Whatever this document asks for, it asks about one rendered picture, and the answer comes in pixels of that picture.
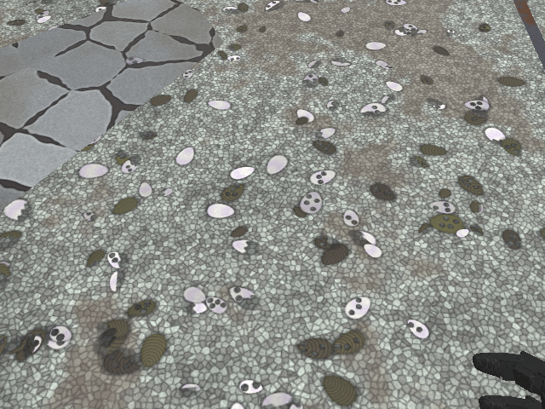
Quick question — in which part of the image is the right robot hand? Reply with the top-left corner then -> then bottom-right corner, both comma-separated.
473,351 -> 545,409

